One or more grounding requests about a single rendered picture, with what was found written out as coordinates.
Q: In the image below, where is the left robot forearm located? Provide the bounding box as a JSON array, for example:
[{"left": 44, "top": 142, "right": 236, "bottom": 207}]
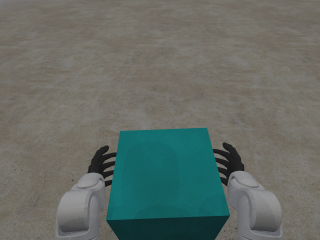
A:
[{"left": 54, "top": 172, "right": 106, "bottom": 240}]

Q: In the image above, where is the robot right hand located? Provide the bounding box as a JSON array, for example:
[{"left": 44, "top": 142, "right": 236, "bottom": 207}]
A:
[{"left": 213, "top": 142, "right": 245, "bottom": 186}]

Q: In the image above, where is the carton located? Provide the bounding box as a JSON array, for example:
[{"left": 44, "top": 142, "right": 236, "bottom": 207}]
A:
[{"left": 106, "top": 127, "right": 230, "bottom": 240}]

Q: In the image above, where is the robot left hand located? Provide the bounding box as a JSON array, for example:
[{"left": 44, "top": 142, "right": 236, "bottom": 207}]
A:
[{"left": 87, "top": 145, "right": 117, "bottom": 187}]

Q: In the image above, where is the right robot forearm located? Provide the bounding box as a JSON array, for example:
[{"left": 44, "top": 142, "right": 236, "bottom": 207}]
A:
[{"left": 227, "top": 171, "right": 283, "bottom": 240}]

